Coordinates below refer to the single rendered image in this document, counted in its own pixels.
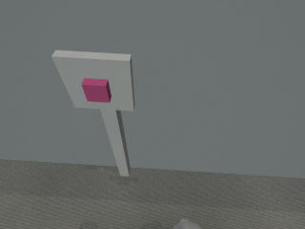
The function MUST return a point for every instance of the panel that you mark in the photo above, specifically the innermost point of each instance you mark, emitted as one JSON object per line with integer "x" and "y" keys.
{"x": 74, "y": 66}

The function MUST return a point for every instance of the button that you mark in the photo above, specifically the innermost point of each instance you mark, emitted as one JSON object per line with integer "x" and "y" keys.
{"x": 97, "y": 90}

